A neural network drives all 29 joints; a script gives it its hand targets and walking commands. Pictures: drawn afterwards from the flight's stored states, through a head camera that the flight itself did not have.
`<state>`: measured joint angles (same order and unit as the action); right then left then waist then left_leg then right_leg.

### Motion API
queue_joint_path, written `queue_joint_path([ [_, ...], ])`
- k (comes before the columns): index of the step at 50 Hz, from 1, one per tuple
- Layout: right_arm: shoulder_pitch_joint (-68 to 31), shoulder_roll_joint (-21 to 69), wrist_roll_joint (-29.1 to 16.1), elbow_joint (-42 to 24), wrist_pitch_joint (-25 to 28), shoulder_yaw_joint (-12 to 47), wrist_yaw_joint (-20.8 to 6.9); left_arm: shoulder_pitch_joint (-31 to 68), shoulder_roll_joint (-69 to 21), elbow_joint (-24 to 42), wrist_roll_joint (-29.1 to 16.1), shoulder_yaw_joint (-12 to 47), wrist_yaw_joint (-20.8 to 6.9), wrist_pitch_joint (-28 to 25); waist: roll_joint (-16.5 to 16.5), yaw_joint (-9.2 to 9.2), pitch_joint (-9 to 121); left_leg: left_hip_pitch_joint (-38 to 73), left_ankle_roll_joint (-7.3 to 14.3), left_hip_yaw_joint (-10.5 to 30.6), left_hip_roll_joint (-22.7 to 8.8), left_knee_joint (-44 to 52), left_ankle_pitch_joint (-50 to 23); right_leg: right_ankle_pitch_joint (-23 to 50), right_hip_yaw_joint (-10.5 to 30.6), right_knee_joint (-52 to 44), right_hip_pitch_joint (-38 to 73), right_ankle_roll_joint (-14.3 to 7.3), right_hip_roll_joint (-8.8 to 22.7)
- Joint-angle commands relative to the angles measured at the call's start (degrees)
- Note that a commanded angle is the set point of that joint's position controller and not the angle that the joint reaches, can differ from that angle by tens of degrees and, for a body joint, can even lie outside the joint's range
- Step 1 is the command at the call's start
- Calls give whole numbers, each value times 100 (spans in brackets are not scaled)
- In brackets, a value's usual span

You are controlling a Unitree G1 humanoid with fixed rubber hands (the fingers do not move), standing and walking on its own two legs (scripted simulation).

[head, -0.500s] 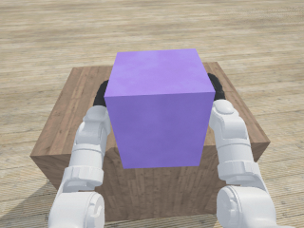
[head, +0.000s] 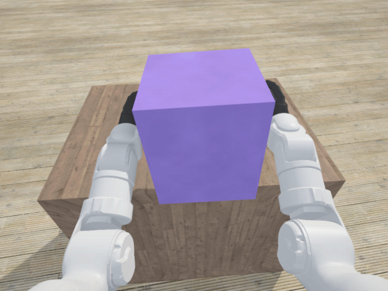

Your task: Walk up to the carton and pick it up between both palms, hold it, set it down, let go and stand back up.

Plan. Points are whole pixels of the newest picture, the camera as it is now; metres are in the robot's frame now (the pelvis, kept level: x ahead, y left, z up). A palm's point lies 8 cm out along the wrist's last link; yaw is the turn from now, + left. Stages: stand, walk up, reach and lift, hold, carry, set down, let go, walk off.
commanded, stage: hold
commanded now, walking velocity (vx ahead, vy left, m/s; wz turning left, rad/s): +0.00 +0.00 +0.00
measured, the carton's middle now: (202, 128) +0.41 -0.01 +0.16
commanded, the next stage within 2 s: none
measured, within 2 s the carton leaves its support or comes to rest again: neither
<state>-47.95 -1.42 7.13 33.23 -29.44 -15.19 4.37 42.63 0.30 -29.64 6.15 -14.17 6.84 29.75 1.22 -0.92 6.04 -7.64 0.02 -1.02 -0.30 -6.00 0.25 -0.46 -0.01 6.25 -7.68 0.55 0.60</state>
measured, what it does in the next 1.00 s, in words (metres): stands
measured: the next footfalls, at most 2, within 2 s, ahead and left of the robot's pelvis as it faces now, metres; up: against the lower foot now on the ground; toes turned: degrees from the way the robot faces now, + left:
none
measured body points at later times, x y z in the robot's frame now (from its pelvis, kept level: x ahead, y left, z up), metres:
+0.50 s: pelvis +0.00 +0.00 +0.00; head -0.02 -0.01 +0.45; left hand +0.40 +0.15 +0.16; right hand +0.41 -0.15 +0.17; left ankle +0.03 +0.12 -0.76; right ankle +0.03 -0.12 -0.76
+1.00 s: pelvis -0.01 +0.00 +0.00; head -0.02 -0.01 +0.45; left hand +0.41 +0.14 +0.16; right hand +0.41 -0.16 +0.17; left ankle +0.03 +0.12 -0.76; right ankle +0.03 -0.12 -0.76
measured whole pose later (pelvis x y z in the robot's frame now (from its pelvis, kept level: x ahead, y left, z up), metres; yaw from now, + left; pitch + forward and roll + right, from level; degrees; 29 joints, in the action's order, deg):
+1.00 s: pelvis -0.01 +0.00 +0.00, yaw +0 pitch +3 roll +0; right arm -47.5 -0.7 8.6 35.2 -26.3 -17.1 3.6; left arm 43.0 -0.4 -32.3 7.8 -15.5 6.1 26.8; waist 1.1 -1.1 6.2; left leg -9.5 0.0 -1.0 -0.3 -5.6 -0.7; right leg 0.4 0.1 6.1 -9.7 0.4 0.5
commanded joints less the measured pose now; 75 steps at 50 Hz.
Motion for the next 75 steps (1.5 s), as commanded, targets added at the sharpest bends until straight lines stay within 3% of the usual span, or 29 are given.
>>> queue_joint_path([
  [1,-3541,3476,-581,-756,244,2076,-813,4436,-3076,1090,-689,1897,-821,-383,-328,-3,2701,1046,49,160,255,-89,-513,784,90,149,795,34,-300],
  [4,-3407,3537,-657,-760,229,2077,-824,4364,-3110,1026,-681,1899,-796,-351,-68,81,2520,1018,-4,167,233,-111,-781,955,102,137,895,17,-291],
  [7,-3265,3453,-576,-498,280,1991,-840,4190,-3059,983,-520,1864,-784,-382,-23,112,2540,1076,-1,137,241,-145,-886,812,87,88,851,-34,-309],
  [8,-3228,3554,-563,-586,320,2097,-837,4101,-3077,1060,-490,1874,-774,-399,82,91,2653,1138,8,153,225,-173,-1041,956,95,80,927,-11,-302],
  [9,-3331,3508,-619,-861,377,2207,-843,4077,-3166,1065,-585,1906,-771,-439,-131,86,2708,1239,8,172,246,-196,-1205,1099,73,108,975,-8,-316],
  [12,-3338,3642,-642,-1116,424,2362,-807,4099,-3244,1294,-669,2115,-812,-502,-76,77,2847,1194,-26,227,232,-164,-1468,1596,139,193,1265,39,-285],
  [14,-3238,3699,-704,-1172,405,2462,-805,4154,-3297,1444,-762,2289,-823,-524,36,42,2957,1192,-64,206,260,-217,-1622,1699,185,194,1400,8,-315],
  [16,-3143,3608,-733,-1389,381,2519,-787,4148,-3353,1760,-889,2401,-816,-534,-71,-63,3144,1392,-107,227,270,-257,-1729,1808,224,179,1326,3,-314],
  [18,-3124,3627,-700,-1354,342,2539,-778,4335,-3276,1921,-899,2536,-838,-517,107,-57,3076,1365,-175,225,252,-218,-1751,1714,170,174,1297,5,-318],
  [20,-3193,3575,-749,-1524,299,2535,-768,4084,-3319,1712,-840,2511,-863,-450,133,-16,2851,1173,-170,241,247,-174,-1562,1508,170,145,1262,-10,-338],
  [23,-3244,3520,-609,-1419,262,2423,-796,4148,-3328,1617,-872,2400,-901,-448,-267,-38,2819,1215,-86,259,260,-153,-1126,1049,118,117,1070,1,-329],
  [27,-3207,3317,-553,-1131,226,2234,-808,4114,-3074,1389,-724,2091,-861,-388,-26,8,2605,986,-85,183,249,-12,-444,569,103,14,1080,-6,-320],
  [33,-3457,3278,-526,-914,329,2014,-877,4330,-3016,1078,-604,1909,-880,-453,-131,10,2531,870,-81,164,241,-1,-291,387,79,35,817,-66,-297],
  [36,-3362,3276,-485,-569,348,1869,-889,4235,-2944,812,-531,1777,-859,-474,12,-23,2453,898,-72,145,247,19,-131,254,41,-31,677,-54,-307],
  [37,-3467,3326,-491,-502,375,1923,-916,4334,-3017,796,-558,1792,-864,-500,-144,-19,2474,870,-18,172,228,-26,-196,208,75,-4,671,-68,-300],
  [38,-3478,3385,-483,-476,388,1944,-953,4414,-3082,727,-541,1775,-892,-509,-253,36,2489,929,-41,166,227,-51,-177,213,18,-35,659,-38,-327],
  [42,-3584,3517,-492,-434,468,1904,-980,4527,-3134,717,-498,1709,-912,-590,-12,4,2703,852,-15,164,262,-73,-261,434,119,69,735,-42,-281],
  [44,-3647,3648,-550,-572,510,1990,-998,4545,-3233,790,-519,1745,-942,-620,-128,59,2734,844,2,140,258,-123,-331,572,96,100,830,-45,-269],
  [46,-3644,3713,-525,-475,523,1950,-1007,4697,-3185,916,-553,1812,-945,-690,-234,-9,2735,936,-21,185,253,-91,-423,644,79,128,713,-54,-289],
  [51,-3783,3535,-515,-534,645,1942,-962,4758,-3222,823,-581,1899,-905,-792,0,16,2974,902,1,179,216,-190,-441,490,138,177,628,-30,-279],
  [54,-3938,3639,-507,-386,680,1928,-967,5035,-3163,837,-604,1897,-930,-896,-134,-68,3210,918,-17,262,209,-196,-540,616,97,181,775,-39,-290],
  [59,-3994,3473,-359,-190,654,1681,-988,4853,-3028,236,-474,1532,-966,-869,-324,-59,3020,802,9,223,243,-140,-522,747,120,176,766,-17,-271],
  [61,-4011,3434,-359,-129,737,1654,-986,4753,-2946,58,-315,1384,-917,-917,-190,7,2919,641,70,192,231,-76,-435,825,133,170,980,-8,-224],
  [62,-3985,3464,-363,-40,757,1573,-987,4825,-2909,55,-265,1381,-916,-936,37,18,2853,584,56,201,227,-84,-459,803,172,148,1000,-30,-231],
  [63,-3968,3561,-358,-61,780,1662,-995,4960,-2962,128,-326,1451,-925,-995,-145,-32,3000,686,54,200,246,-70,-543,973,118,161,1080,-18,-234],
  [66,-3977,3609,-369,-229,723,1533,-973,5090,-3040,324,-376,1490,-965,-949,-133,-72,3318,922,16,228,237,-70,-887,1281,105,171,1063,-16,-247],
  [69,-3958,3517,-339,-211,685,1612,-956,4955,-3116,370,-342,1527,-952,-924,-23,15,3305,909,3,225,219,-77,-1231,1517,110,103,1213,-25,-273],
  [72,-3969,3678,-240,-51,587,1526,-1023,5132,-3157,408,-323,1508,-1004,-871,-156,-136,3166,1053,21,264,222,25,-1226,1687,107,125,1262,2,-266],
  [75,-3862,3556,-268,-250,488,1507,-992,4856,-3091,301,-329,1445,-1031,-742,-103,-29,3072,1104,27,299,203,87,-1430,1834,91,63,1320,-4,-273],
])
